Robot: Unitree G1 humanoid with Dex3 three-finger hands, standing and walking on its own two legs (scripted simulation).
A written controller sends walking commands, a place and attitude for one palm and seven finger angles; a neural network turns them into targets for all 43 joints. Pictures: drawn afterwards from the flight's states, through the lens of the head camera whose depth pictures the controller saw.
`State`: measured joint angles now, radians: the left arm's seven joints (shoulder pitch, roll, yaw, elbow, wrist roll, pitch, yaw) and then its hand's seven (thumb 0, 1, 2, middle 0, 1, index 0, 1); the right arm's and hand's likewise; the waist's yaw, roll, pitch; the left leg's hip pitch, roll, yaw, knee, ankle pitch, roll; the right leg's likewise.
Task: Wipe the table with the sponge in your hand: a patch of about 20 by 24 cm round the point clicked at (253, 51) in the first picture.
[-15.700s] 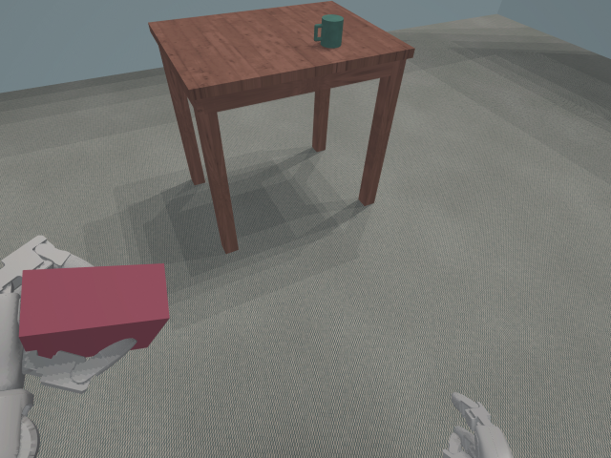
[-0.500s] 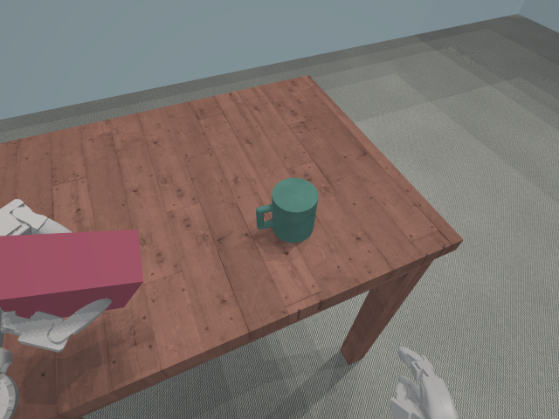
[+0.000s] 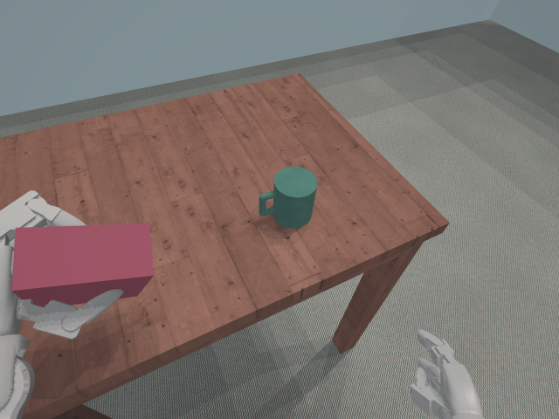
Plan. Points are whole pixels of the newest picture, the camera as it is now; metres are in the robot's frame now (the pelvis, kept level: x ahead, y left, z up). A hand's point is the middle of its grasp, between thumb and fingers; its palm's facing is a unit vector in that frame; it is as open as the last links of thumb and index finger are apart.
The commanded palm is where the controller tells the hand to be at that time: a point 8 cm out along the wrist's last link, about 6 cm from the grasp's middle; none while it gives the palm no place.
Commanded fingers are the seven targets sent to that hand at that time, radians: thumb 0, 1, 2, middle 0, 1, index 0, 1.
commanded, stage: come to a stop and stand still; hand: left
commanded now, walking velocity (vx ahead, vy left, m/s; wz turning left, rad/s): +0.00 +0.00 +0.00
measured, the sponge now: (106, 267) +0.24 +0.21 +0.15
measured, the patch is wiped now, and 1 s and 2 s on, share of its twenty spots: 0.00 0.00 0.00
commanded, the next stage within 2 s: look again from close up in 0.52 s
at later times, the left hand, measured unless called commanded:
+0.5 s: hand out of the picture +0.18 +0.29 +0.16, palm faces +0.43 -0.83 -0.35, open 9.6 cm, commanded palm +0.12 +0.32 +0.18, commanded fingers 0.00 0.10 1.30 -1.20 -1.60 -1.20 -1.60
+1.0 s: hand (18, 293) +0.20 +0.28 +0.16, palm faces +0.39 -0.84 -0.38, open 9.6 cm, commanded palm +0.14 +0.31 +0.18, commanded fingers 0.00 0.10 1.30 -1.20 -1.60 -1.20 -1.60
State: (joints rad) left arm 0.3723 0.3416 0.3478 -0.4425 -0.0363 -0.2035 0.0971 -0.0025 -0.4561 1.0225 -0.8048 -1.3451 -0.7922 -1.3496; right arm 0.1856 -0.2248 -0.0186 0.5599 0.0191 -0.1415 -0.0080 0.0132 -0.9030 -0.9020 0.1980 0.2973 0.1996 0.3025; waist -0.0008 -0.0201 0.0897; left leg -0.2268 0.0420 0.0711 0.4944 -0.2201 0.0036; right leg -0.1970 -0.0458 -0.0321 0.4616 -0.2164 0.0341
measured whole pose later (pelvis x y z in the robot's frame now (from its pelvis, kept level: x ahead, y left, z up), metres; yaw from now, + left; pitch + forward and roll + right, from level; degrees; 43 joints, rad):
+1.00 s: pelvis -0.01 +0.02 +0.00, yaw +3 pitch -2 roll -2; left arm 0.42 0.36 0.37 -0.49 -0.02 -0.23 0.09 0.00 -0.46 1.03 -0.80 -1.35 -0.79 -1.35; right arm 0.19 -0.19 0.01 0.57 0.01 -0.16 -0.02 0.01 -0.90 -0.90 0.20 0.30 0.20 0.30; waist 0.02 -0.04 0.10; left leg -0.26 0.01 0.03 0.48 -0.19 0.03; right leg -0.17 -0.03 0.01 0.37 -0.17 0.05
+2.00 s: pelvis +0.04 -0.04 -0.01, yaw +3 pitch -1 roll -2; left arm 0.47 0.40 0.39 -0.58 -0.09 -0.11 0.08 0.00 -0.46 1.03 -0.80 -1.35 -0.79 -1.35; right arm 0.19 -0.19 -0.01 0.54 0.03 -0.04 -0.02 0.01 -0.90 -0.90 0.20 0.30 0.20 0.30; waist -0.01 -0.01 0.10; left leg -0.27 0.11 -0.02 0.59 -0.31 -0.06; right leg -0.20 0.07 -0.04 0.52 -0.31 -0.04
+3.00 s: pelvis +0.02 -0.05 +0.00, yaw +4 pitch -1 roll -2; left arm 0.46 0.40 0.38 -0.57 -0.09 -0.11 0.09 0.00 -0.46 1.03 -0.80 -1.35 -0.79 -1.35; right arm 0.19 -0.18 0.01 0.54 0.04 -0.03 -0.01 0.01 -0.90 -0.90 0.20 0.30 0.20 0.30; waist 0.00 0.00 0.09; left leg -0.28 0.11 -0.04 0.56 -0.27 -0.07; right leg -0.19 0.07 -0.06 0.47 -0.26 -0.05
